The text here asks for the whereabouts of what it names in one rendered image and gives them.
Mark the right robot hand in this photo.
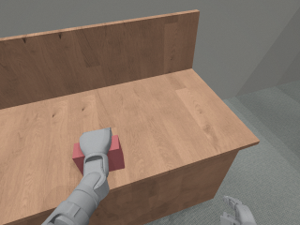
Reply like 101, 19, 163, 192
220, 195, 257, 225

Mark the left robot hand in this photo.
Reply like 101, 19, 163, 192
79, 127, 113, 157

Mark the table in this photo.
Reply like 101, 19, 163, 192
0, 9, 260, 225

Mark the sponge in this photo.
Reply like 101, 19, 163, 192
72, 135, 125, 176

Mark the left robot forearm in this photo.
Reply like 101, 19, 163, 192
41, 152, 110, 225

